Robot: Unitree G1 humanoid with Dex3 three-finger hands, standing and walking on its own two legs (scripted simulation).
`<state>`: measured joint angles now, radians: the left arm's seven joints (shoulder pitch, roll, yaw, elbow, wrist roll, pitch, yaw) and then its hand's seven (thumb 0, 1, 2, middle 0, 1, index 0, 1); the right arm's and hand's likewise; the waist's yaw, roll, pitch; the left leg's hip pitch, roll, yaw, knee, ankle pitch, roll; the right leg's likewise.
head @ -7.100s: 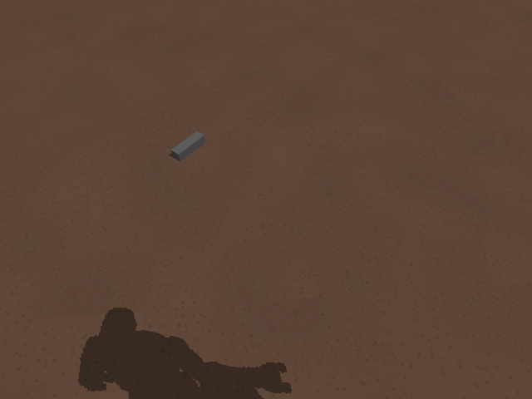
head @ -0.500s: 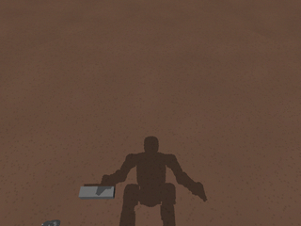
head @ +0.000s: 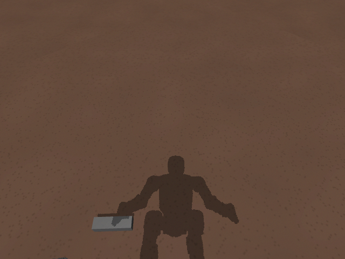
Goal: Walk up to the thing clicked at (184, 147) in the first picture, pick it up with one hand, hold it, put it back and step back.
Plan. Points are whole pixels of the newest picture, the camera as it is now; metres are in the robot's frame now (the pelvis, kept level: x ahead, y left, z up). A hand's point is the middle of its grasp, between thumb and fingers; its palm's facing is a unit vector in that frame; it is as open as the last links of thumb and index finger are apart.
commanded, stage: walk up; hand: left
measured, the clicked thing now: (113, 223) +0.39 +0.33 -0.75
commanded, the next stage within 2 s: stand in 0.18 s
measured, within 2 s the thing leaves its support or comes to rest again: neither
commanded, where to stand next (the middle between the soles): +0.07 +0.02 m, yaw +3 degrees
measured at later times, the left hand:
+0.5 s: hand out of the picture +0.10 +0.26 -0.14, palm faces -0.03 -0.94 -0.34, open 7.4 cm
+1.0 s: hand out of the picture +0.05 +0.27 -0.15, palm faces -0.02 -0.94 -0.34, open 7.4 cm
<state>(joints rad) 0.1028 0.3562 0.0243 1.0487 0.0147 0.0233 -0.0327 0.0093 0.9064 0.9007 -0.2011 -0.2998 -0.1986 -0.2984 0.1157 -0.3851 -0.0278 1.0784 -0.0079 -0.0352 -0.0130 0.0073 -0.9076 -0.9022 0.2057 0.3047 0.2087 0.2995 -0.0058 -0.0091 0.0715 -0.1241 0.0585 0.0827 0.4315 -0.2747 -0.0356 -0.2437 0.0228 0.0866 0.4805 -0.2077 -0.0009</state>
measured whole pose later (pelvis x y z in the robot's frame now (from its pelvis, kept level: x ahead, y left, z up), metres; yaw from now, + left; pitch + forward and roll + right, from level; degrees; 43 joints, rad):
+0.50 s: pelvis -0.01 +0.01 +0.01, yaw +1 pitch -3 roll +1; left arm 0.06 0.35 -0.01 1.11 0.00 -0.01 -0.01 0.01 0.91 0.90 -0.20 -0.30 -0.20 -0.30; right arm 0.09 -0.35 -0.02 1.13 -0.01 0.00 0.01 0.01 -0.91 -0.90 0.21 0.30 0.21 0.30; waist -0.03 0.00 0.07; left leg -0.07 0.04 0.08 0.33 -0.21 -0.03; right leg -0.17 0.01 0.08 0.37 -0.14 0.01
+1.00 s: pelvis -0.01 +0.01 +0.01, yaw +1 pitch -3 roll +1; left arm 0.12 0.35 -0.01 1.14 0.01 -0.01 0.00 0.01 0.91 0.90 -0.20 -0.30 -0.20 -0.30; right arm 0.11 -0.35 -0.03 1.16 -0.01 0.00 0.02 0.01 -0.91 -0.90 0.20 0.30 0.21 0.30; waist -0.01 -0.01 0.06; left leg -0.08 0.03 0.07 0.32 -0.20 -0.02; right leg -0.18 -0.01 0.07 0.35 -0.13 0.03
